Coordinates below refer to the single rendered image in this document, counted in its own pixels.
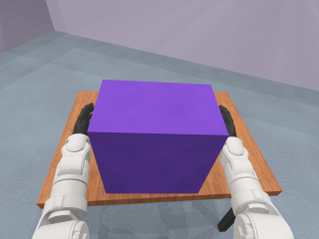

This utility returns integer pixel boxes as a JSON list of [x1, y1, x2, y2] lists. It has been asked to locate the left robot forearm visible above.
[[32, 133, 92, 239]]

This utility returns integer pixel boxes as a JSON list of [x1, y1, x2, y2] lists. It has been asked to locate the left robot hand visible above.
[[72, 103, 95, 136]]

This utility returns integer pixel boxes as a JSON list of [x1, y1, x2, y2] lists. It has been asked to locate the right robot hand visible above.
[[219, 105, 237, 137]]

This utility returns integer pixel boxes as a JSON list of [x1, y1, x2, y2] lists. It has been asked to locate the robot right upper arm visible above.
[[233, 212, 293, 239]]

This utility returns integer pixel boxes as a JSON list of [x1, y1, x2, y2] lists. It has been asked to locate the right robot forearm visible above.
[[219, 136, 294, 239]]

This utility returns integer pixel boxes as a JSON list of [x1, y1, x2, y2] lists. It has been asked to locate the table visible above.
[[36, 91, 283, 232]]

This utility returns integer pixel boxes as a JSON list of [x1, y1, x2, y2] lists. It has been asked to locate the robot left upper arm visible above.
[[33, 219, 90, 239]]

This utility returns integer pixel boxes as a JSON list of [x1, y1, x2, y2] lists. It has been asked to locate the carton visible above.
[[87, 80, 229, 194]]

